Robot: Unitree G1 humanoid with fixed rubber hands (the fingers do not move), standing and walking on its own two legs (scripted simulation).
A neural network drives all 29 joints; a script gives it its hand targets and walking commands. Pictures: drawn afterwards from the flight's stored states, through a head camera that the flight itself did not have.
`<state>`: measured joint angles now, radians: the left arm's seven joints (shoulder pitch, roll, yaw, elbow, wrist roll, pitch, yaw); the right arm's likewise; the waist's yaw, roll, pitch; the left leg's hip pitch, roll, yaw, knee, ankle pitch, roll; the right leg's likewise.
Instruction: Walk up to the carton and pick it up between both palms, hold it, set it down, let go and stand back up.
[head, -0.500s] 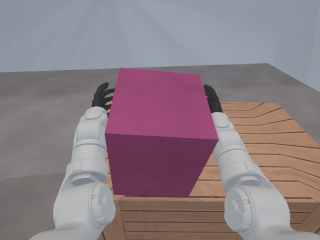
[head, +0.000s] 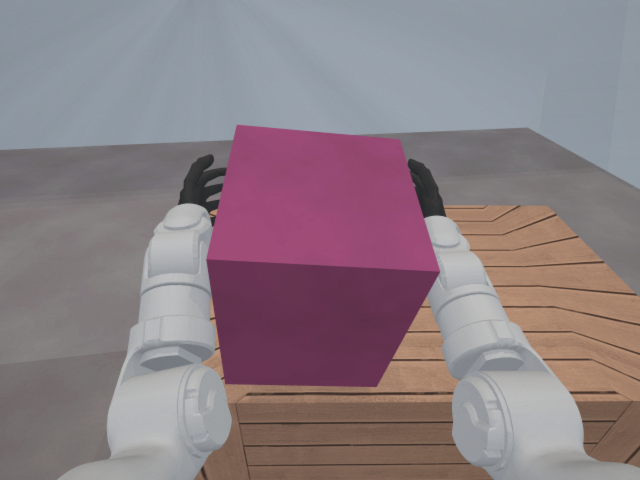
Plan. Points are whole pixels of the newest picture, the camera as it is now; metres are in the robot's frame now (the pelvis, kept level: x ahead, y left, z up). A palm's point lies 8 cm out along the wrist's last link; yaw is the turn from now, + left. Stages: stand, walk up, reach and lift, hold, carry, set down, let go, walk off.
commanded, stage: reach and lift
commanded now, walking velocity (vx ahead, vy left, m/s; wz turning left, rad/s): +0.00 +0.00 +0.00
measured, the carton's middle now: (310, 263) +0.34 +0.05 +0.17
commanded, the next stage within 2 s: hold in 0.16 s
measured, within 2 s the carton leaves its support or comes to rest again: neither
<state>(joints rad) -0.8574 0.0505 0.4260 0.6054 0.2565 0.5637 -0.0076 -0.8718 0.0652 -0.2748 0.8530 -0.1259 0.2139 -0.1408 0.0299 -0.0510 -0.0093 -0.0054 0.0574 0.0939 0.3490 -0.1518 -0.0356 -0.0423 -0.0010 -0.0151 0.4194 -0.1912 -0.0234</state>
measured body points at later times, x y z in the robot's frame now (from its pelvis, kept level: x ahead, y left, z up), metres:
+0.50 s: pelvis +0.00 +0.00 +0.00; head -0.09 +0.01 +0.44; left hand +0.38 +0.20 +0.24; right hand +0.39 -0.09 +0.23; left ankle +0.04 +0.14 -0.74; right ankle +0.04 -0.10 -0.74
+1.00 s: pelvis -0.01 +0.00 +0.00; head -0.10 +0.01 +0.44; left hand +0.37 +0.19 +0.24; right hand +0.38 -0.10 +0.24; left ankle +0.04 +0.14 -0.74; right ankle +0.04 -0.10 -0.74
